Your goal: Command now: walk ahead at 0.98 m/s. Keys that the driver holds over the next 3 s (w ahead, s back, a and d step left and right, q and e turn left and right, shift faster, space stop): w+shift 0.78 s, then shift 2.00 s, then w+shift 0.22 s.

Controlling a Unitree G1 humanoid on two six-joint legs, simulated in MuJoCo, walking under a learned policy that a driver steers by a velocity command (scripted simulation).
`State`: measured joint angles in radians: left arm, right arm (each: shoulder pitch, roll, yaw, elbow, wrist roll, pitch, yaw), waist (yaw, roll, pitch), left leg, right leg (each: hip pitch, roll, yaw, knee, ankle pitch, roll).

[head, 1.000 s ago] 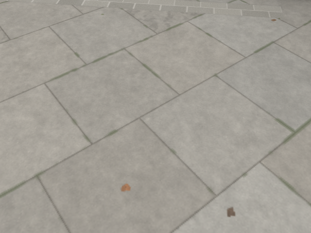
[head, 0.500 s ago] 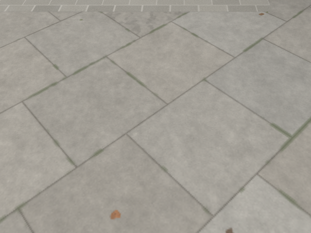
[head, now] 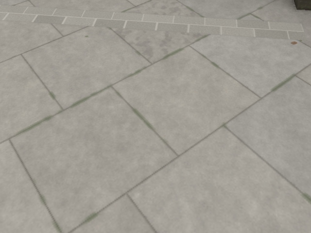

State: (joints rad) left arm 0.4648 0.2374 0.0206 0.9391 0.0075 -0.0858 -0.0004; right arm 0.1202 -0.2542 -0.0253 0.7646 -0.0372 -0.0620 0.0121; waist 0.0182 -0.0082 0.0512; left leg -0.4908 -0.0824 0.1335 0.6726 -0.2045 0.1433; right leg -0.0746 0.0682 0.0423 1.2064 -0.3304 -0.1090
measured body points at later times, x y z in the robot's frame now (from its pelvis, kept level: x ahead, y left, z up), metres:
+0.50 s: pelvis +0.48 -0.04 +0.02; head +0.51 -0.04 +0.47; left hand +0.60 +0.22 -0.10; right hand +0.49 -0.31 -0.12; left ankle +0.28 +0.07 -0.57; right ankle +0.55 -0.11 -0.71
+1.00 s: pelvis +0.94 -0.01 +0.02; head +0.99 -0.01 +0.47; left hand +0.99 +0.26 -0.11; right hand +1.03 -0.27 -0.11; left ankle +1.01 +0.06 -0.71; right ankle +0.83 -0.13 -0.59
